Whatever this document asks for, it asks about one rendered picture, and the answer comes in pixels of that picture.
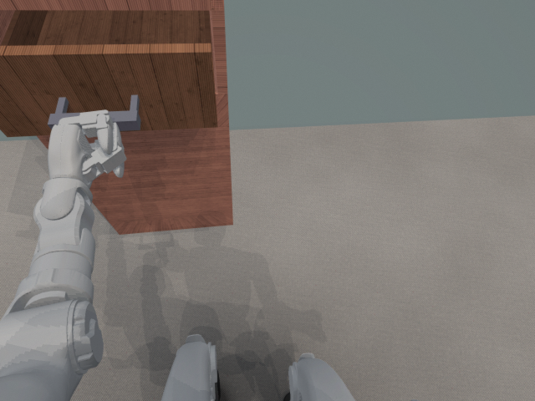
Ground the robot left hand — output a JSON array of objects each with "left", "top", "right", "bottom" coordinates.
[{"left": 48, "top": 109, "right": 126, "bottom": 189}]

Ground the drawer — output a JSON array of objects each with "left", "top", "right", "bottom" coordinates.
[{"left": 0, "top": 10, "right": 217, "bottom": 137}]

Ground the right robot thigh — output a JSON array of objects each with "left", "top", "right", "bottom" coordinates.
[{"left": 288, "top": 358, "right": 355, "bottom": 401}]

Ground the left robot upper arm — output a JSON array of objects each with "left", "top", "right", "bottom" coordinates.
[{"left": 0, "top": 299, "right": 104, "bottom": 401}]

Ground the left robot forearm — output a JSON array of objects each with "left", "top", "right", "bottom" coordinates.
[{"left": 0, "top": 177, "right": 95, "bottom": 323}]

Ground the cabinet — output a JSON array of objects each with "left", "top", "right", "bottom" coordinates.
[{"left": 0, "top": 0, "right": 233, "bottom": 235}]

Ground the left robot thigh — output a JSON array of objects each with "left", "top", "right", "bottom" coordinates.
[{"left": 161, "top": 341, "right": 217, "bottom": 401}]

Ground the handle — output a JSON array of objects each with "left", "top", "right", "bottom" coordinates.
[{"left": 48, "top": 95, "right": 141, "bottom": 131}]

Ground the robot thigh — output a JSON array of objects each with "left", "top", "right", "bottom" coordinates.
[
  {"left": 161, "top": 341, "right": 217, "bottom": 401},
  {"left": 288, "top": 358, "right": 355, "bottom": 401}
]

